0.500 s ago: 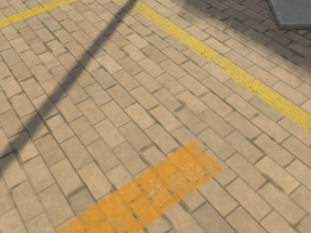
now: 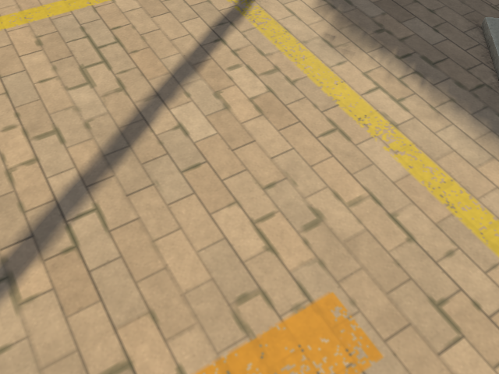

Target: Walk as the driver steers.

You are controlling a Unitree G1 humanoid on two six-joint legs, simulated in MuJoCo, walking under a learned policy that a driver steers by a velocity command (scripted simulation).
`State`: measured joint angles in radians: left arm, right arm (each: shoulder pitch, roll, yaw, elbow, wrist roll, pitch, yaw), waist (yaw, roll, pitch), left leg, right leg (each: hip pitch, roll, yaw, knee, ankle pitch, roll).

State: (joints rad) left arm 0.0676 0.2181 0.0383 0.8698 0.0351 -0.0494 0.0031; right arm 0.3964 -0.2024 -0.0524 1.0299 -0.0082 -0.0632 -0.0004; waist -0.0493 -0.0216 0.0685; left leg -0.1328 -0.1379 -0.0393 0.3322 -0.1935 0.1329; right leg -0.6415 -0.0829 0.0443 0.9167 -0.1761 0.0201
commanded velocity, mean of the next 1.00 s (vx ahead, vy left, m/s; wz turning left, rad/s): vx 0.07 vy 0.00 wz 0.47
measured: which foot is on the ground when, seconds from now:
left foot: down 0.00-0.22, up 0.24-0.66, down 0.68-1.00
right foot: up 0.00-0.20, down 0.22-0.68, up 0.70-1.00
